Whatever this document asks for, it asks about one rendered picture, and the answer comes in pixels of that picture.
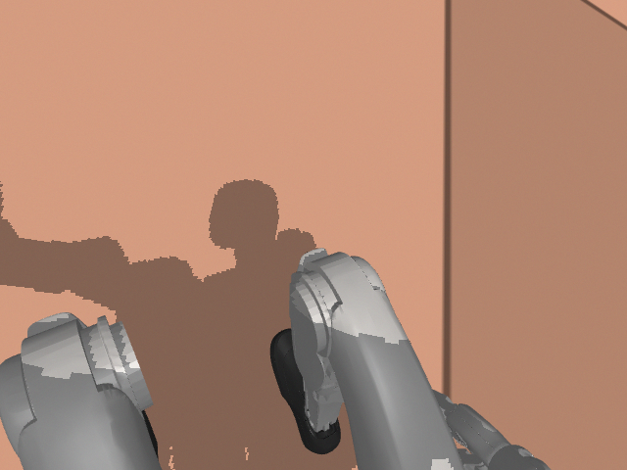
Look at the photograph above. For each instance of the right robot arm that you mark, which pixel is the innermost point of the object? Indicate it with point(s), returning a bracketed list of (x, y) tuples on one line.
[(516, 457)]

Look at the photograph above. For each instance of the right robot hand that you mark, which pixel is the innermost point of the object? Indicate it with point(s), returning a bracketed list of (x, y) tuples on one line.
[(472, 431)]

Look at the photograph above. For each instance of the right robot foot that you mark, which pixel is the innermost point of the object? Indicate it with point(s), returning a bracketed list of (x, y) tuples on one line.
[(290, 383)]

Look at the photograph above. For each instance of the left robot foot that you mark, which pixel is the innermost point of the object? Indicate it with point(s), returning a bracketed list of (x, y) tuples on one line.
[(151, 433)]

